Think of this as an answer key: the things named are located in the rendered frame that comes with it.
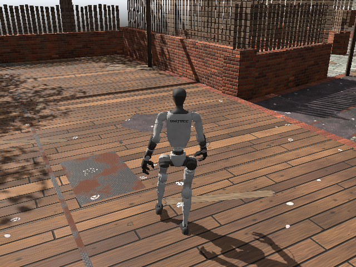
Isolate robot right forearm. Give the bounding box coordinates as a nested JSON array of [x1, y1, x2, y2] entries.
[[199, 135, 207, 153]]

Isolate robot left hand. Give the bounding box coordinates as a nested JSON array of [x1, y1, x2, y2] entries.
[[141, 159, 154, 175]]

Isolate left robot upper arm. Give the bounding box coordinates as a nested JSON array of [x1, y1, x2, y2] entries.
[[152, 112, 167, 143]]

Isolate right robot upper arm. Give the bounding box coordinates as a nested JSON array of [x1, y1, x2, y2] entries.
[[190, 112, 205, 142]]

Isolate robot left forearm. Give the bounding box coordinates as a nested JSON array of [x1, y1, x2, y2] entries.
[[144, 134, 157, 161]]

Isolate robot right hand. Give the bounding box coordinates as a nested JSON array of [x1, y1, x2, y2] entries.
[[194, 150, 207, 161]]

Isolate robot head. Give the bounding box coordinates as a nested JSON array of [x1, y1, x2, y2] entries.
[[170, 87, 189, 114]]

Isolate humanoid robot torso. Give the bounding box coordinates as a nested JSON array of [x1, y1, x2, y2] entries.
[[166, 109, 192, 167]]

